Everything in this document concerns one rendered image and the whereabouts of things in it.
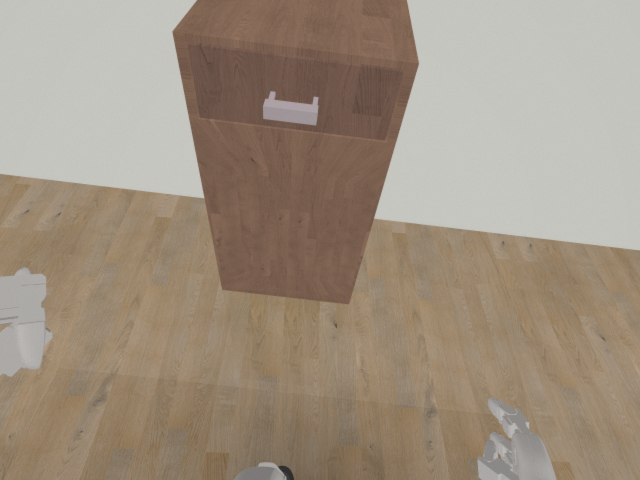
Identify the drawer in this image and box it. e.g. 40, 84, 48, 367
188, 42, 403, 141

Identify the left robot hand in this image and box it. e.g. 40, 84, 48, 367
0, 267, 52, 377

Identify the handle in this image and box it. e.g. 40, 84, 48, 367
263, 91, 319, 125

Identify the robot left shin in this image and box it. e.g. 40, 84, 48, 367
258, 462, 285, 476

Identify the cabinet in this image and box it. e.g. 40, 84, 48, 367
172, 0, 419, 304

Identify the right robot hand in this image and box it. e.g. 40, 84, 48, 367
477, 397, 556, 480

